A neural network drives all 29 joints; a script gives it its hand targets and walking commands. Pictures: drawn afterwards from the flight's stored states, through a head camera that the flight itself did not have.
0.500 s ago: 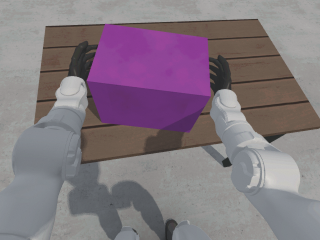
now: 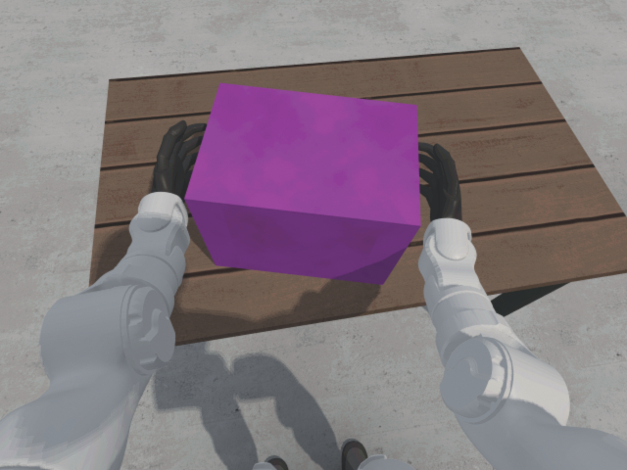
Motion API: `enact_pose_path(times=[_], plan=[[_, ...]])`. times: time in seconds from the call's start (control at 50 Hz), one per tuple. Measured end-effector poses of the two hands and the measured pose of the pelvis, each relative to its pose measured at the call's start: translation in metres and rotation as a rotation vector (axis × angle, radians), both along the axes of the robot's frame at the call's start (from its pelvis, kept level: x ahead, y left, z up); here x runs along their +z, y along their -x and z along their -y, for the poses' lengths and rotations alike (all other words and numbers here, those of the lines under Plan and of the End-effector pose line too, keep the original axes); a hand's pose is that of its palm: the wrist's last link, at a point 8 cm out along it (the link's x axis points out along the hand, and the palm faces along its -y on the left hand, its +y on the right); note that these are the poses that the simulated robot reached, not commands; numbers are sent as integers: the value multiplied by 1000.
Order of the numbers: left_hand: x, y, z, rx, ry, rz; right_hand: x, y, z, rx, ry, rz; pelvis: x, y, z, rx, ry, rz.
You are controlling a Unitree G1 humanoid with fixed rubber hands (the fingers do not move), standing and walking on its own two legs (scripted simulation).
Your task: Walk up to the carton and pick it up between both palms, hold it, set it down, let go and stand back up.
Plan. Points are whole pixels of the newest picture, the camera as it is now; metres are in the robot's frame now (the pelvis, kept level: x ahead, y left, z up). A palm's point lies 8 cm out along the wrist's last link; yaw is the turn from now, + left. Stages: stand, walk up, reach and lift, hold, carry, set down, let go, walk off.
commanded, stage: reach and lift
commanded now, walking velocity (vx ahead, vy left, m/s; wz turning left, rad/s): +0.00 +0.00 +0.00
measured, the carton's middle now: (307, 192) +0.47 -0.01 -0.01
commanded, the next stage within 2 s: none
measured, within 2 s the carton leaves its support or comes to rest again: leaves its support in 1.46 s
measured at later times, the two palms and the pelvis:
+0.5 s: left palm (172, 189) +0.46 +0.17 +0.03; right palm (446, 220) +0.39 -0.17 +0.03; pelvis -0.02 +0.00 +0.00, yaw -2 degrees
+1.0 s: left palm (169, 196) +0.45 +0.17 +0.03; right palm (444, 218) +0.40 -0.17 +0.03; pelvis -0.01 -0.01 +0.00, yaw -1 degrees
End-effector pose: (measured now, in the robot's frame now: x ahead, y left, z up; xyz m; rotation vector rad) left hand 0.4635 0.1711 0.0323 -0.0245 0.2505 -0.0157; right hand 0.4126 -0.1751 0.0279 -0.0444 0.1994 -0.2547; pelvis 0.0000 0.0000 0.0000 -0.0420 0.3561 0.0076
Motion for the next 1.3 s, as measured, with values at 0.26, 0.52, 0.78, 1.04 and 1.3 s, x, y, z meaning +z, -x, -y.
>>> enact_pose_path(times=[0.26, 0.52, 0.78, 1.04, 1.3], plan=[[-1, 4, 1, -30, 16, 68, 1, 16, -1, -33, 30, 48, 1, 14, -5, -10, 6, -12], [0, 6, 1, -34, -20, 82, 0, 19, 0, -18, 33, 64, 0, 18, -2, -26, 4, -40], [0, 13, -1, -8, -48, 66, -3, 15, 0, 22, 21, 60, 1, 11, 7, -21, -1, -41], [0, 16, -2, 0, -45, 61, -1, 15, -1, 29, 38, 46, 2, 7, 9, -12, -1, -36], [-1, 31, -1, -5, -41, 53, 0, 31, -2, 11, 43, 15, 2, 12, 0, -20, 10, -22]])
